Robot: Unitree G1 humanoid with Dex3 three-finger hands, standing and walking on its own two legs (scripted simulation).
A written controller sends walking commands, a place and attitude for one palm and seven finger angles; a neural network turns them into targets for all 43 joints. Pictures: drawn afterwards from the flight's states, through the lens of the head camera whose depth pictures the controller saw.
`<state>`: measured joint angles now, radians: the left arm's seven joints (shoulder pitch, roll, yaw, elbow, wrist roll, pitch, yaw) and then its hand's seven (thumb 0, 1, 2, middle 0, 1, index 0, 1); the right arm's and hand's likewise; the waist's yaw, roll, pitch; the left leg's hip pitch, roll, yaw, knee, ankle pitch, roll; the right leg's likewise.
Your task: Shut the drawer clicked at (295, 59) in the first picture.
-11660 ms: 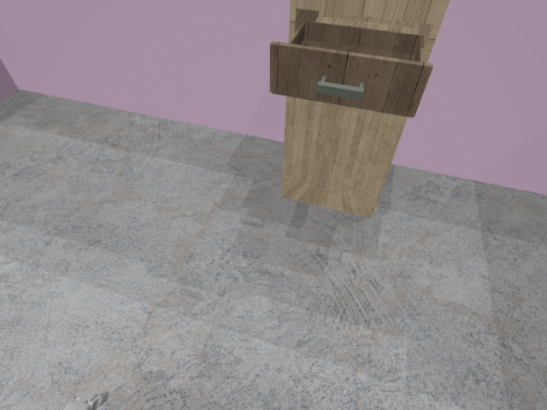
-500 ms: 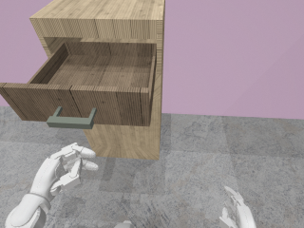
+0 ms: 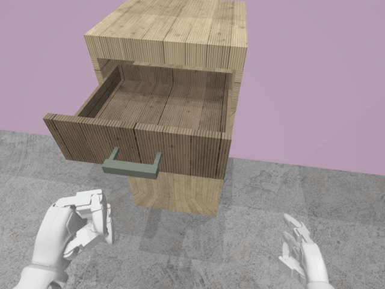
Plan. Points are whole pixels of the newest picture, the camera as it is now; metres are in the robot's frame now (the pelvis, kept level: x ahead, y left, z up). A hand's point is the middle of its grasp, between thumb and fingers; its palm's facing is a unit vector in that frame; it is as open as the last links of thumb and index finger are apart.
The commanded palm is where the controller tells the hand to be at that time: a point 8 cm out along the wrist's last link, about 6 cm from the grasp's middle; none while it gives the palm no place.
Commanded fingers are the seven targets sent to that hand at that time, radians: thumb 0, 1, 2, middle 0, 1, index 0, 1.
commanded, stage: raise the hand and make a fist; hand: left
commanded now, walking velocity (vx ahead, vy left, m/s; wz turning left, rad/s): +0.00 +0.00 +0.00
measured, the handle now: (133, 161) +0.36 +0.18 +0.07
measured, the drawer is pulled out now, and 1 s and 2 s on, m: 0.29 0.29 0.29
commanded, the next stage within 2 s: bring the fist close to the handle in 0.68 s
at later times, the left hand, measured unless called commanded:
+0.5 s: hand (108, 227) +0.17 +0.15 +0.15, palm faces -0.04 -1.00 -0.09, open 3.3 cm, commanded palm +0.14 +0.21 +0.18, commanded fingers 0.00 0.90 0.90 -1.40 -1.60 -1.40 -1.60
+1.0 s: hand (107, 212) +0.20 +0.16 +0.14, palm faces +0.06 -0.99 -0.11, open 3.3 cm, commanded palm +0.16 +0.22 +0.15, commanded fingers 0.00 0.90 0.90 -1.40 -1.60 -1.40 -1.60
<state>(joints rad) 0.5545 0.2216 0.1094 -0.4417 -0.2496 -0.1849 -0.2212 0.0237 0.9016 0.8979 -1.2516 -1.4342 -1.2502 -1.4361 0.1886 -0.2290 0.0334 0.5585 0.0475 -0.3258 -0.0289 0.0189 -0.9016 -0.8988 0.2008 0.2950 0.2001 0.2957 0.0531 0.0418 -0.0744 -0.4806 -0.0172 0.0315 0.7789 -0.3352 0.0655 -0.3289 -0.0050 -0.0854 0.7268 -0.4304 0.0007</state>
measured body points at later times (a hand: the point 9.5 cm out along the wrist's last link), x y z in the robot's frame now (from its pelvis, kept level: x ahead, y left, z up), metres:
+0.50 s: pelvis -0.02 -0.02 +0.01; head -0.06 -0.03 +0.46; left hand +0.17 +0.20 +0.16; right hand +0.17 -0.23 -0.04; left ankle +0.04 +0.07 -0.71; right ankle -0.03 -0.12 -0.71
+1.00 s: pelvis +0.01 -0.06 +0.02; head -0.02 -0.08 +0.46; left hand +0.19 +0.22 +0.15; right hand +0.19 -0.30 -0.04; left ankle +0.04 +0.07 -0.71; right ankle -0.03 -0.12 -0.71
